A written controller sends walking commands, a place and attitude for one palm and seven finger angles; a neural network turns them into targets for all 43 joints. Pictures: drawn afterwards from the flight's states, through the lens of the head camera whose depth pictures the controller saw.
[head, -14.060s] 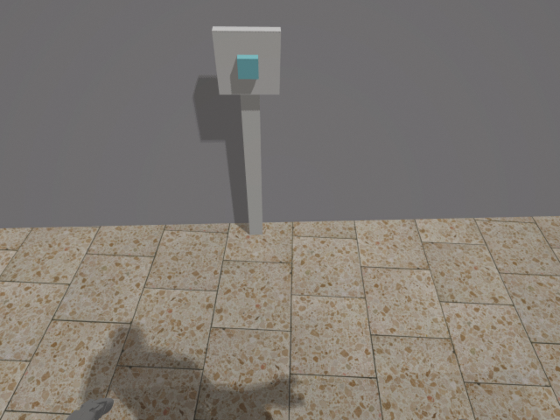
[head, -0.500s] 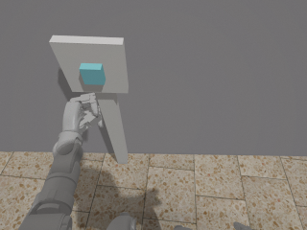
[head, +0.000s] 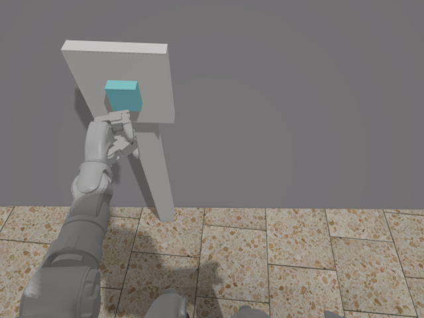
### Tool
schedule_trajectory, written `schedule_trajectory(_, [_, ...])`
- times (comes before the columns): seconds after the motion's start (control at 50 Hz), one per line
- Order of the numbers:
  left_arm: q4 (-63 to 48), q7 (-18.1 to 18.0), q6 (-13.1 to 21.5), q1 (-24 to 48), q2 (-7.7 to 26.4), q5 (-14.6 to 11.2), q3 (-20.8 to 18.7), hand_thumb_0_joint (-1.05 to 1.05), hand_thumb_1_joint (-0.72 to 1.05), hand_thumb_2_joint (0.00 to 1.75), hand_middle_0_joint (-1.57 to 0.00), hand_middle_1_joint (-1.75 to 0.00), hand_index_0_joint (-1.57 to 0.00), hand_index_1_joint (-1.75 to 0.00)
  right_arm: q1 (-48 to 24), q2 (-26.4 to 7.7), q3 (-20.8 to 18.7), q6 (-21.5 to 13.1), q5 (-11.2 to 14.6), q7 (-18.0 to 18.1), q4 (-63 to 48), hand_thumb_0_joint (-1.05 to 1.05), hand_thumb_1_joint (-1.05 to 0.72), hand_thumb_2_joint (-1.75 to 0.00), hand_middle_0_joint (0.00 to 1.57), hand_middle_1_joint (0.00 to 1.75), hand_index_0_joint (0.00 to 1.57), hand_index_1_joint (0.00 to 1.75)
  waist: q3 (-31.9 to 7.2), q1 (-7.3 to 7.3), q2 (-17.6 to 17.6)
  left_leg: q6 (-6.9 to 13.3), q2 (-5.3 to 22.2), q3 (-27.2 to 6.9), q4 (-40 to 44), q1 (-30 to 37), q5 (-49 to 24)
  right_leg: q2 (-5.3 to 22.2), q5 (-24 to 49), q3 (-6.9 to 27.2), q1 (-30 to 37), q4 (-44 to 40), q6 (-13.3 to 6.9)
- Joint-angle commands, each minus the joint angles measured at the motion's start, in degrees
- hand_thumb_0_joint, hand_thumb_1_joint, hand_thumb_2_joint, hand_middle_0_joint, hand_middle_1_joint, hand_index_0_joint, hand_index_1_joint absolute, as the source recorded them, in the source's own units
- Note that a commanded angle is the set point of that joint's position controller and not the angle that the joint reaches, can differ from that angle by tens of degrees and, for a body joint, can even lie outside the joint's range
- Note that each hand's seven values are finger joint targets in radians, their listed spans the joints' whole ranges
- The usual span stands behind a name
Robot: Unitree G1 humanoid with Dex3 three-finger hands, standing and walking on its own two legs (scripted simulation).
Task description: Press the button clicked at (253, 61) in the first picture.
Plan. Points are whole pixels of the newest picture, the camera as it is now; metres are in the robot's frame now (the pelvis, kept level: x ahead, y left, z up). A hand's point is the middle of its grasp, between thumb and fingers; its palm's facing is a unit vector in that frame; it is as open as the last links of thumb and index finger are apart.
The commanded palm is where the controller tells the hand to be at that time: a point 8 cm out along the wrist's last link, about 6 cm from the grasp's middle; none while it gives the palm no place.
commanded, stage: press the button with the knuckle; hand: left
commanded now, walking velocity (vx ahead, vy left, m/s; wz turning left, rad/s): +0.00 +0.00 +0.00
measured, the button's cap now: (125, 95) +0.52 +0.18 +0.11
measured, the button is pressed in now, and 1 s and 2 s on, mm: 0 13 0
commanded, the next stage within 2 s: hold the button down briefly in 0.90 s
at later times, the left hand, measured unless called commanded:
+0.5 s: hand (137, 128) +0.46 +0.15 +0.07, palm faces +0.02 -1.00 -0.01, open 2.9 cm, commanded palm +0.45 +0.19 +0.08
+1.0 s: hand (137, 123) +0.48 +0.15 +0.07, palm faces +0.01 -1.00 -0.03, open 2.9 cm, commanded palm +0.48 +0.19 +0.08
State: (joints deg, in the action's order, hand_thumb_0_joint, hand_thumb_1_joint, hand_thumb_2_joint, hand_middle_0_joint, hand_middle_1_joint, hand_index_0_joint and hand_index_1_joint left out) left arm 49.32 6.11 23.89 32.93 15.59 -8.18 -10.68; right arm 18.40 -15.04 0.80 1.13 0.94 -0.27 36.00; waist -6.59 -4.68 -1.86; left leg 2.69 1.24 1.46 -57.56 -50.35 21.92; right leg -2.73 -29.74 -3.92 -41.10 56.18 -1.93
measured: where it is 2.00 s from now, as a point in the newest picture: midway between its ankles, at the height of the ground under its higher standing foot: outside the picture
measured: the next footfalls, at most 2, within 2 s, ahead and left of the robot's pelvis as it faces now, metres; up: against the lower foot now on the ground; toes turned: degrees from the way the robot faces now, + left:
none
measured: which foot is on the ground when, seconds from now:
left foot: down 0.00-1.00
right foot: down 0.00-1.00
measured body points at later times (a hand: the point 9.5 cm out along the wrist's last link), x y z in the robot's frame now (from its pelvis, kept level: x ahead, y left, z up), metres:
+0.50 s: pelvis +0.01 -0.01 +0.00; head +0.09 +0.01 +0.44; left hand +0.46 +0.20 +0.07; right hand +0.05 -0.27 -0.12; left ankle +0.06 +0.09 -0.67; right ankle -0.02 -0.10 -0.67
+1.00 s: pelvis -0.02 +0.00 -0.01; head +0.08 +0.02 +0.42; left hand +0.47 +0.21 +0.07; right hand +0.00 -0.27 -0.13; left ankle +0.06 +0.09 -0.67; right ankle -0.02 -0.10 -0.67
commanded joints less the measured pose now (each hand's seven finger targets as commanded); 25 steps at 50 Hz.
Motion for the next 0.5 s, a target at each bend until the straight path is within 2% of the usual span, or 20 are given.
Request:
schedule_trajectory(0.0, [-10.02, -0.23, 2.55, 25.36, 8.03, -0.81, -1.48, 0.00, 0.90, 0.90, -1.30, -1.50, -1.30, -1.50, 4.26, -8.94, -3.68, -1.53, 0.04, 0.57, -5.24, 0.00, -0.90, -0.90, 0.20, 0.30, 0.20, 0.30, -21.16, -1.56, -1.82, -0.91, -0.05, -5.63, 6.60, 27.33, -10.86, -0.83, 14.82, 2.35, -5.08, -9.32, 0.51])
schedule_trajectory(0.02, [-9.51, -0.39, 2.54, 26.16, 9.60, -0.97, -2.90, 0.00, 0.90, 0.90, -1.30, -1.50, -1.30, -1.50, 4.60, -9.15, -3.69, -1.49, -0.08, 0.64, -5.21, 0.00, -0.90, -0.90, 0.20, 0.30, 0.20, 0.30, -21.65, -1.78, -0.55, -0.74, -0.11, -5.51, 6.25, 26.60, -11.51, -0.81, 15.69, 2.44, -4.15, -9.16, 0.53])
schedule_trajectory(0.04, [-9.11, -0.56, 2.66, 25.92, 11.32, -0.74, -4.46, 0.00, 0.90, 0.90, -1.30, -1.50, -1.30, -1.50, 4.80, -9.17, -3.66, -1.26, -0.05, 0.72, -5.04, 0.00, -0.90, -0.90, 0.20, 0.30, 0.20, 0.30, -22.29, -1.08, -0.57, -0.85, -0.03, -5.23, 6.19, 26.27, -12.88, -0.76, 17.15, 2.64, -3.46, -8.79, 0.59])
schedule_trajectory(0.08, [-7.98, -0.77, 2.67, 25.95, 10.74, -0.67, -4.20, 0.00, 0.90, 0.90, -1.30, -1.50, -1.30, -1.50, 5.08, -8.93, -3.50, -1.01, -0.19, 0.57, -5.26, 0.00, -0.90, -0.90, 0.20, 0.30, 0.20, 0.30, -21.54, -1.32, 0.62, -0.70, -0.19, -4.81, 5.95, 24.88, -13.34, -0.80, 18.29, 2.70, -2.82, -8.78, 0.81])
schedule_trajectory(0.1, [-7.59, -0.75, 2.86, 27.56, 10.17, -0.31, -3.50, 0.00, 0.90, 0.90, -1.30, -1.50, -1.30, -1.50, 5.08, -8.71, -3.52, -1.01, -0.25, 0.44, -5.07, 0.00, -0.90, -0.90, 0.20, 0.30, 0.20, 0.30, -20.82, -1.85, -0.26, -0.64, -0.22, -4.66, 5.65, 24.78, -13.09, -0.81, 18.20, 2.79, -3.61, -8.75, 0.87])
schedule_trajectory(0.16, [-5.35, -0.86, 3.34, 25.83, 13.29, 0.30, -6.57, 0.00, 0.90, 0.90, -1.30, -1.50, -1.30, -1.50, 6.05, -8.96, -3.59, -0.45, -0.52, 0.15, -5.17, 0.00, -0.90, -0.90, 0.20, 0.30, 0.20, 0.30, -21.07, -0.92, 0.14, -0.55, -0.37, -4.28, 5.17, 23.55, -14.74, -0.89, 20.20, 3.05, -2.25, -8.20, 0.76])
schedule_trajectory(0.2, [-4.92, -0.25, 3.31, 26.00, 14.39, 0.52, -6.95, 0.00, 0.90, 0.90, -1.30, -1.50, -1.30, -1.50, 6.34, -8.97, -3.51, 0.04, -0.55, 0.20, -5.42, 0.00, -0.90, -0.90, 0.20, 0.30, 0.20, 0.30, -21.55, -1.08, 0.69, -0.41, -0.45, -3.74, 4.83, 22.19, -14.95, -0.77, 21.64, 3.54, -1.00, -8.15, 1.03])
schedule_trajectory(0.22, [-5.22, 0.10, 3.53, 27.63, 13.31, 0.36, -6.00, 0.00, 0.90, 0.90, -1.30, -1.50, -1.30, -1.50, 6.54, -8.77, -3.44, 0.06, -0.59, 0.09, -5.55, 0.00, -0.90, -0.90, 0.20, 0.30, 0.20, 0.30, -21.58, -1.55, -0.77, -0.28, -0.61, -3.75, 4.52, 22.50, -15.36, -0.79, 22.14, 3.71, -1.26, -8.05, 0.96])
schedule_trajectory(0.26, [-6.01, 0.67, 3.84, 27.95, 13.35, 0.38, -6.00, 0.00, 0.90, 0.90, -1.30, -1.50, -1.30, -1.50, 6.79, -8.69, -3.65, 0.37, -0.53, -0.03, -5.40, 0.00, -0.90, -0.90, 0.20, 0.30, 0.20, 0.30, -22.72, -1.28, -2.41, -0.63, -0.31, -3.95, 4.34, 24.30, -16.93, -0.92, 22.82, 3.44, -2.01, -7.65, 0.83])
schedule_trajectory(0.28, [-5.57, 0.89, 3.67, 27.63, 12.52, 0.04, -5.57, 0.00, 0.90, 0.90, -1.30, -1.50, -1.30, -1.50, 6.83, -8.73, -3.74, 0.51, -0.37, -0.05, -5.42, 0.00, -0.90, -0.90, 0.20, 0.30, 0.20, 0.30, -22.49, -1.59, -1.75, -0.57, -0.28, -3.93, 4.29, 24.69, -16.56, -1.03, 22.40, 3.43, -2.66, -8.04, 0.90])
schedule_trajectory(0.32, [-5.98, 0.94, 3.98, 32.12, 11.26, -0.27, -4.25, 0.00, 0.90, 0.90, -1.30, -1.50, -1.30, -1.50, 7.31, -8.59, -3.77, 0.54, -0.44, 0.06, -4.79, 0.00, -0.90, -0.90, 0.20, 0.30, 0.20, 0.30, -21.70, -2.99, -1.58, -0.52, -0.11, -4.52, 4.15, 24.88, -16.06, -1.13, 21.40, 3.22, -3.84, -8.09, 0.84])
schedule_trajectory(0.36, [-4.70, 0.58, 3.97, 33.89, 10.87, -0.03, -3.70, 0.00, 0.90, 0.90, -1.30, -1.50, -1.30, -1.50, 7.29, -8.70, -3.89, 0.55, -0.38, 0.13, -4.13, 0.00, -0.90, -0.90, 0.20, 0.30, 0.20, 0.30, -21.35, -3.47, -2.67, -0.55, 0.00, -4.63, 4.06, 25.15, -14.04, -1.15, 18.99, 3.24, -5.86, -8.39, 0.97])
schedule_trajectory(0.4, [-3.94, 0.22, 4.29, 36.51, 11.58, 0.35, -3.88, 0.00, 0.90, 0.90, -1.30, -1.50, -1.30, -1.50, 7.74, -8.87, -3.93, 0.42, -0.45, 0.20, -3.41, 0.00, -0.90, -0.90, 0.20, 0.30, 0.20, 0.30, -21.06, -4.01, -2.41, -0.48, 0.00, -5.00, 4.06, 25.03, -13.12, -1.14, 17.80, 3.24, -6.69, -8.46, 0.97])
schedule_trajectory(0.44, [-3.36, -0.08, 4.85, 36.86, 13.23, 0.78, -5.19, 0.00, 0.90, 0.90, -1.30, -1.50, -1.30, -1.50, 7.99, -9.08, -3.93, 0.42, -0.53, 0.26, -3.26, 0.00, -0.90, -0.90, 0.20, 0.30, 0.20, 0.30, -22.83, -3.54, -2.38, -0.49, -0.04, -5.12, 3.78, 25.13, -13.89, -1.06, 18.14, 3.39, -6.32, -8.02, 0.90])
schedule_trajectory(0.46, [-2.41, -0.22, 4.85, 36.82, 14.05, 0.99, -5.75, 0.00, 0.90, 0.90, -1.30, -1.50, -1.30, -1.50, 8.18, -9.16, -3.92, 0.51, -0.70, 0.34, -2.99, 0.00, -0.90, -0.90, 0.20, 0.30, 0.20, 0.30, -22.98, -3.76, -1.67, -0.42, -0.02, -5.17, 3.64, 24.82, -13.85, -1.07, 18.22, 3.41, -6.05, -7.99, 0.92])
schedule_trajectory(0.48, [-2.82, -0.25, 5.04, 37.82, 13.72, 1.14, -5.26, 0.00, 0.90, 0.90, -1.30, -1.50, -1.30, -1.50, 8.21, -9.04, -3.82, 0.51, -0.77, 0.32, -3.04, 0.00, -0.90, -0.90, 0.20, 0.30, 0.20, 0.30, -23.73, -3.73, -2.80, -0.43, -0.13, -5.08, 3.51, 24.88, -14.29, -1.00, 18.72, 3.55, -5.96, -7.81, 0.94])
